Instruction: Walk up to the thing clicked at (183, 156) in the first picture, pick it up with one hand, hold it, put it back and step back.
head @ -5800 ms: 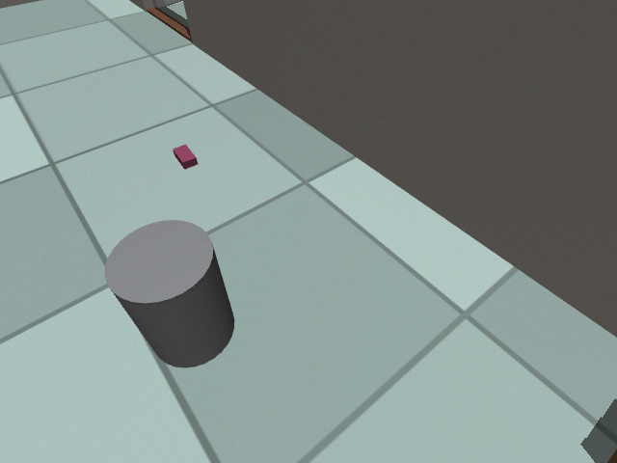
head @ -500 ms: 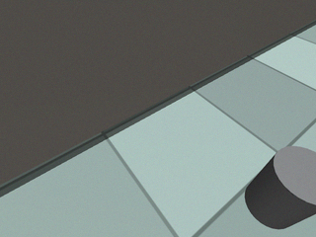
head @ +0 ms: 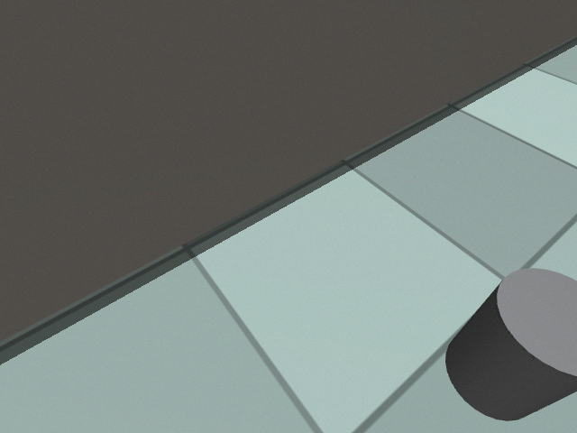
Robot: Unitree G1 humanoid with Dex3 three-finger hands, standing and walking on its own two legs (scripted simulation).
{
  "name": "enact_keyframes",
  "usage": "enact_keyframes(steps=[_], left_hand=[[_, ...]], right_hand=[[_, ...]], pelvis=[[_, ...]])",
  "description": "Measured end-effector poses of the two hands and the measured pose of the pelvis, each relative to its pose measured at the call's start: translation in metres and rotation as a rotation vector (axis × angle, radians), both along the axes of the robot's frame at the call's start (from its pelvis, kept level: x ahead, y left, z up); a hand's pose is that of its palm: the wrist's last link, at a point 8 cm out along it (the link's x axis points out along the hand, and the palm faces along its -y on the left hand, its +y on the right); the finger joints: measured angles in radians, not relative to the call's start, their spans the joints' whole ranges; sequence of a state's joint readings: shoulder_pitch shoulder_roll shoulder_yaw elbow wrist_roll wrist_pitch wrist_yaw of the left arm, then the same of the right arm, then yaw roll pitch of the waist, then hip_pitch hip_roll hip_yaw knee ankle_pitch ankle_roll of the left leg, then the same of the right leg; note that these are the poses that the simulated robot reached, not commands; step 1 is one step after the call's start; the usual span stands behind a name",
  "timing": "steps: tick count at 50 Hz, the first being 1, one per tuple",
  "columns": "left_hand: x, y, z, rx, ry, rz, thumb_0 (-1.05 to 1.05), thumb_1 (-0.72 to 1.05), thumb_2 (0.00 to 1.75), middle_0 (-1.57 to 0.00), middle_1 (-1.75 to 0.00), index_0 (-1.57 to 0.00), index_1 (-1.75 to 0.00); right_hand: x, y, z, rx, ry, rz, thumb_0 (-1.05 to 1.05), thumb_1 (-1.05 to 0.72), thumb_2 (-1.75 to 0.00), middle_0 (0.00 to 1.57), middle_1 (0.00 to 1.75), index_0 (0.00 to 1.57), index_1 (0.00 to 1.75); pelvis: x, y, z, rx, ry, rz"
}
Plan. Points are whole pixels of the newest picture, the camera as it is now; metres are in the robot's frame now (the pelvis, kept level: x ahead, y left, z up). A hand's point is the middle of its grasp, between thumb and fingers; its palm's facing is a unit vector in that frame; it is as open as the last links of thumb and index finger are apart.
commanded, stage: stand
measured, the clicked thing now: out of the picture +0.72 -1.66 -0.76
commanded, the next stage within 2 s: walk up in 0.90 s
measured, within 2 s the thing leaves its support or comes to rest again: neither
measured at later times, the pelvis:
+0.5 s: pelvis +0.00 +0.00 +0.00, yaw +0 degrees
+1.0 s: pelvis +0.01 +0.00 +0.00, yaw +1 degrees
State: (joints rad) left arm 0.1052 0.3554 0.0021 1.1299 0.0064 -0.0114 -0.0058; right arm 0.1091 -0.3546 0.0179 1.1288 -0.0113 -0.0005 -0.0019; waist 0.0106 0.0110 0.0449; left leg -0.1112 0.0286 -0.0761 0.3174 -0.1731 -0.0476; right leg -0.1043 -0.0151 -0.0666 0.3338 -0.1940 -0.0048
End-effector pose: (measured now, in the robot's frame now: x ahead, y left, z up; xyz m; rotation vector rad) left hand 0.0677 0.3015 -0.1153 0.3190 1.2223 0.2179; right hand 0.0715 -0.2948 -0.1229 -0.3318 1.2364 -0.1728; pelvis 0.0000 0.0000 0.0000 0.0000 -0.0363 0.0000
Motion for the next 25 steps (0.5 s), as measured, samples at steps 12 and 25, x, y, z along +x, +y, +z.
enact_keyframes(steps=[12, 25], left_hand=[[-0.0032, -0.0003, -0.0017, -0.004, 0.011, -0.001, 0.01, 0.91, 0.90, -0.20, -0.30, -0.21, -0.30], [-0.0038, 0.0005, -0.0008, 0.001, 0.020, -0.005, 0.01, 0.91, 0.90, -0.20, -0.30, -0.21, -0.30]], right_hand=[[-0.0058, -0.0007, 0.0003, -0.003, 0.010, -0.004, 0.01, -0.90, -0.90, 0.21, 0.30, 0.20, 0.30], [-0.0080, -0.0002, -0.0015, 0.001, 0.016, -0.008, 0.01, -0.90, -0.90, 0.21, 0.30, 0.20, 0.30]], pelvis=[[-0.0008, 0.0000, 0.0000, 0.000, 0.001, -0.003], [0.0004, 0.0002, 0.0000, 0.001, 0.001, -0.008]])
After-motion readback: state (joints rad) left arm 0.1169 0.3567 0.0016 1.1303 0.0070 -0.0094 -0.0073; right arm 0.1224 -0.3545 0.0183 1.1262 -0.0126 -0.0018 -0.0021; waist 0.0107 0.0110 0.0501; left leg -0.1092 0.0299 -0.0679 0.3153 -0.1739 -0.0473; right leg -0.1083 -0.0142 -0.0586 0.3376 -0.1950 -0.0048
